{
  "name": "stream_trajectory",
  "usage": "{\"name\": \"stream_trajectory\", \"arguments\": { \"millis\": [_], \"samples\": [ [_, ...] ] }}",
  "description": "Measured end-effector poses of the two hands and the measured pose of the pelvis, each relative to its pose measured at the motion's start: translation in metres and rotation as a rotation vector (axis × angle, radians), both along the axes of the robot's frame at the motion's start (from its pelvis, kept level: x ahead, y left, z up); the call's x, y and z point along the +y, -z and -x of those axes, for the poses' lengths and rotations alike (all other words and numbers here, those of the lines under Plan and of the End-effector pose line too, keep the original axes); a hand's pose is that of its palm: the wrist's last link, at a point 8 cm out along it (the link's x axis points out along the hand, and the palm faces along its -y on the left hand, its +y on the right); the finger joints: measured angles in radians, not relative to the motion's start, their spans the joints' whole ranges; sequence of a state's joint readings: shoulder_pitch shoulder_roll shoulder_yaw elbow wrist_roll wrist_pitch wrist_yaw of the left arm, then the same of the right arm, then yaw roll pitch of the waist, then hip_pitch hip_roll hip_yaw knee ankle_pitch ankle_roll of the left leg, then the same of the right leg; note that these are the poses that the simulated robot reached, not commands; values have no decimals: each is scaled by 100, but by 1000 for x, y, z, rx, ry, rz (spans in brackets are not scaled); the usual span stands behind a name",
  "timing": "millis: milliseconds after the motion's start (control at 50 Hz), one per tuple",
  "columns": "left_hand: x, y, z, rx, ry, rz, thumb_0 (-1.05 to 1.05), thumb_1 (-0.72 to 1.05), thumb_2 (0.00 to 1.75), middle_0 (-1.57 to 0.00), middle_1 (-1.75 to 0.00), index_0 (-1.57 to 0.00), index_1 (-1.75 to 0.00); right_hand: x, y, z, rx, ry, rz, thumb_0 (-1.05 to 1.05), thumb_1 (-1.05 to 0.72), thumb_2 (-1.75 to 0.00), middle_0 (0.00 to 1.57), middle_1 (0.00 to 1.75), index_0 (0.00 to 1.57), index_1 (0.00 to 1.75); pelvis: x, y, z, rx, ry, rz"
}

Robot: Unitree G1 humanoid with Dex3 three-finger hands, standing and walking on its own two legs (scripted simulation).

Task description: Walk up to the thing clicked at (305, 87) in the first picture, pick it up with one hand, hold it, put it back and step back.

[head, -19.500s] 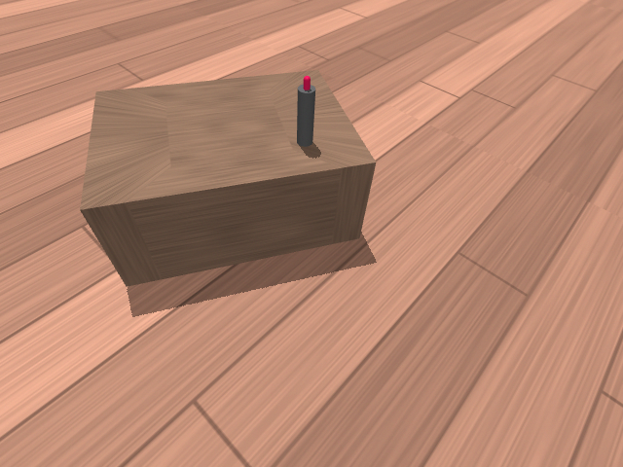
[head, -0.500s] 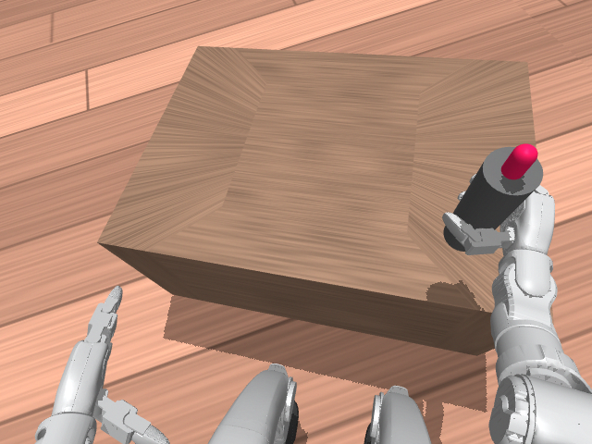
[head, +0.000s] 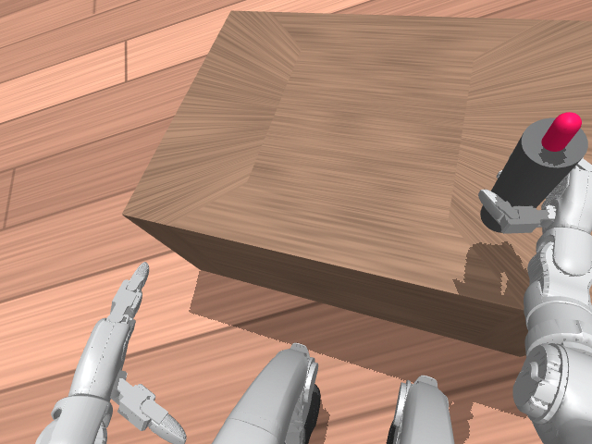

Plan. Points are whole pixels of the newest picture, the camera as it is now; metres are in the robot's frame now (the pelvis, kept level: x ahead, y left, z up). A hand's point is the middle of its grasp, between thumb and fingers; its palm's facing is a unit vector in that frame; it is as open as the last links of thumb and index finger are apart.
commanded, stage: crouch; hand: right
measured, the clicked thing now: (527, 178) +0.48 -0.18 +0.01
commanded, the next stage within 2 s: lower in 0.24 s
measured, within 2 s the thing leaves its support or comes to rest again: rests again in 1.62 s
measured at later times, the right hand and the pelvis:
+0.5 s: hand (511, 186) +0.51 -0.18 -0.05, palm faces +0.14 +0.99 +0.02, open 8.7 cm; pelvis -0.01 +0.00 -0.02, yaw +1 degrees
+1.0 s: hand (501, 198) +0.52 -0.19 -0.11, palm faces +0.13 +0.99 +0.01, open 8.7 cm; pelvis -0.02 +0.00 -0.06, yaw +2 degrees
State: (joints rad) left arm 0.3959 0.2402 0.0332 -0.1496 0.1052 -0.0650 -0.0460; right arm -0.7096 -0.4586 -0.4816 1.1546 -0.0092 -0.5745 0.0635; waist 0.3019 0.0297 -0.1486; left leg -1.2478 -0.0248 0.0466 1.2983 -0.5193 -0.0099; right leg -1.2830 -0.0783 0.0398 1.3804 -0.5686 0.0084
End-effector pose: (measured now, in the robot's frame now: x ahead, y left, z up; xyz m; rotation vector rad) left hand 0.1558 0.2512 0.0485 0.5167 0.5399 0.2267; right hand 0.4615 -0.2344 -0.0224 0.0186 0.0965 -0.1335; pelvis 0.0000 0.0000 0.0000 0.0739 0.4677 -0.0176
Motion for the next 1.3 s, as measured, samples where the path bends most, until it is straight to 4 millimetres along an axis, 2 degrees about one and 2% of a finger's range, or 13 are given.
{"name": "stream_trajectory", "arguments": {
  "millis": [200, 440, 540, 800, 1300],
  "samples": [
    [11, -4, 3, -4, -9, -38, -1, -50, 4, -6, -5, -7, -5, 1, 4, -12, 1, 13, -2, -4, 35, -107, 76, 112, 88, 120, 2, 6, 0, 12, -1, -6],
    [3, -4, 4, -19, 10, -44, -1, -51, 5, -6, -5, -7, -5, 1, 19, -19, 5, 7, -6, -4, 35, -108, 76, 112, 88, 120, 4, 16, 4, 33, -3, -10],
    [0, -1, 7, -20, 19, -56, -1, -52, 5, -6, -5, -6, -5, 1, 34, -18, 19, 6, -13, -4, 35, -108, 76, 112, 88, 120, 3, 23, 8, 42, -3, -17],
    [1, -7, 15, -28, 28, -168, -1, -54, 6, -6, -4, -6, -5, 0, 73, -24, 12, 4, -15, -4, 35, -108, 76, 113, 88, 120, 1, 45, 15, 75, -13, -28],
    [8, -13, 26, -85, 52, -266, -1, -54, 6, -6, -4, -6, -5, 1, 99, -28, 6, 3, -4, -4, 35, -108, 75, 114, 87, 121, 4, 72, 29, 89, -21, -34]
  ]
}}
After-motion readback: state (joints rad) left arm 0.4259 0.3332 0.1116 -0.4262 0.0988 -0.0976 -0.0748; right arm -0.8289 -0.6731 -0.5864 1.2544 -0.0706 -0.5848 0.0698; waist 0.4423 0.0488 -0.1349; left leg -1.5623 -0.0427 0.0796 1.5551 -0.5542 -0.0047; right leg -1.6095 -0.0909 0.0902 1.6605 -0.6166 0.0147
